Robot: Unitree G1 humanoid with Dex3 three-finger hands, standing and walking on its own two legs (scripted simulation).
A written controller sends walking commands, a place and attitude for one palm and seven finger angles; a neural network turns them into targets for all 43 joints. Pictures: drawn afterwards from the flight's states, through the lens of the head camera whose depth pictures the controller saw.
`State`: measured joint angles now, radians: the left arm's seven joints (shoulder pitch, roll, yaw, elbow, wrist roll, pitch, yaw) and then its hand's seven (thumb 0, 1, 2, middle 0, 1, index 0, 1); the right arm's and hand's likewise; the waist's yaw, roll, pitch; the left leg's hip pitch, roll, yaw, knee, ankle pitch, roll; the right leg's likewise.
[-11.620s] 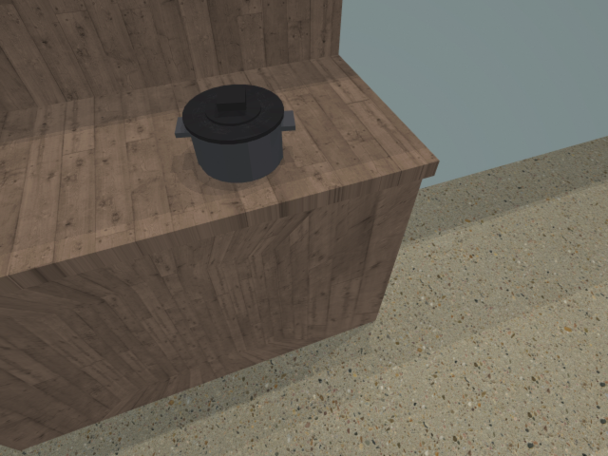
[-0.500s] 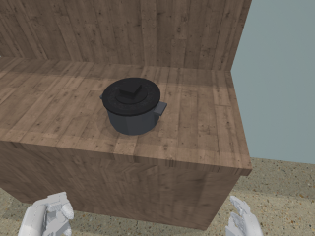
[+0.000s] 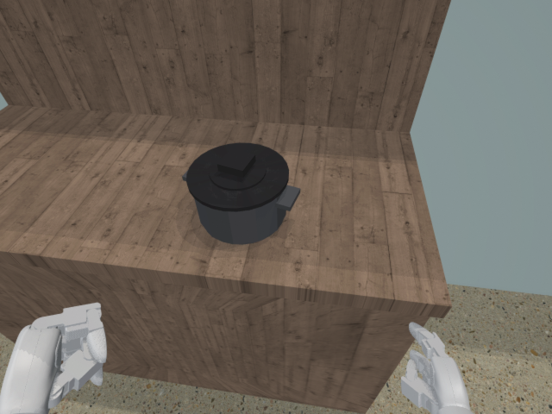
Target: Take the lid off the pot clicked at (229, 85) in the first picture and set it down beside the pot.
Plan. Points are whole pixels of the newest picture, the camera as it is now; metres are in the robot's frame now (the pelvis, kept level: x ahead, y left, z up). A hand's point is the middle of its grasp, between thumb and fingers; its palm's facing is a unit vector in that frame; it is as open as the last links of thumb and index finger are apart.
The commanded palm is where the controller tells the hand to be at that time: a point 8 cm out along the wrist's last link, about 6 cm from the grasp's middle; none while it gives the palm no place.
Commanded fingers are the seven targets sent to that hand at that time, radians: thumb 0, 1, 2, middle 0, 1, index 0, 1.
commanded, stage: raise the hand higher, near the body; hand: left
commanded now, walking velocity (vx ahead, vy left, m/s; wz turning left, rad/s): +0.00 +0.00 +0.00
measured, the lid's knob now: (236, 162) +0.48 +0.14 +0.12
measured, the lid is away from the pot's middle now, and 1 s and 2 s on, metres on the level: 0.00 0.00 0.00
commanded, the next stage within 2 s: reach forward and open the fingers in 0.32 s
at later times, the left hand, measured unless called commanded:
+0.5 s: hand (91, 309) +0.18 +0.23 +0.15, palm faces +0.32 -0.63 -0.70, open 3.1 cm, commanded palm +0.13 +0.26 +0.17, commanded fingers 0.00 0.74 1.00 -1.25 -1.32 -1.25 -1.32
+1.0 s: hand (72, 294) +0.19 +0.26 +0.15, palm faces -0.17 +0.01 -0.99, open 5.0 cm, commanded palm +0.18 +0.25 +0.21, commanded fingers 0.00 -0.04 1.40 -0.96 -0.44 -0.96 -0.44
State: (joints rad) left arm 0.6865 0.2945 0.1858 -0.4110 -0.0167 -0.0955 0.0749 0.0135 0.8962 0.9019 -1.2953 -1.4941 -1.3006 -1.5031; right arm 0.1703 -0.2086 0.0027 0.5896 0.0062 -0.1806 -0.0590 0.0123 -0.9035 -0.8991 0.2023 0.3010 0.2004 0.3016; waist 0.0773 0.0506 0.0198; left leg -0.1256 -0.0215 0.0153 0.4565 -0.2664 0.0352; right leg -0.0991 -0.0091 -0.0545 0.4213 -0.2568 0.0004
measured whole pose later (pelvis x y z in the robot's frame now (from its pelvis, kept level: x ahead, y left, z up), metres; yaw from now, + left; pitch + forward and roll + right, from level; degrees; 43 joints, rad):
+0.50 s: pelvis +0.00 +0.00 +0.00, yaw -1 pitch -2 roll -1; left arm 0.56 0.40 0.23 -0.55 0.26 -0.03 0.12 0.01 0.88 0.91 -1.30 -1.48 -1.30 -1.49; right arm 0.21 -0.23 0.03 0.58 -0.01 -0.10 -0.03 0.01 -0.90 -0.90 0.20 0.30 0.20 0.30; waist 0.09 0.07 0.01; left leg -0.17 -0.02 0.02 0.48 -0.27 0.03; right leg -0.15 -0.01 -0.05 0.45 -0.26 0.00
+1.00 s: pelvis -0.03 +0.00 +0.00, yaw +2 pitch -1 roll -1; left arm 0.22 0.73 0.15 -0.37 0.68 0.01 -0.32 0.00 0.23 1.30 -1.08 -0.77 -1.09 -0.78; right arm 0.11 -0.30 0.02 0.56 0.04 0.04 -0.02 0.01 -0.91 -0.90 0.20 0.30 0.20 0.30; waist 0.09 0.16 0.01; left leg -0.21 -0.03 -0.01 0.43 -0.19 0.04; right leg -0.18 -0.02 -0.08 0.40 -0.20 0.00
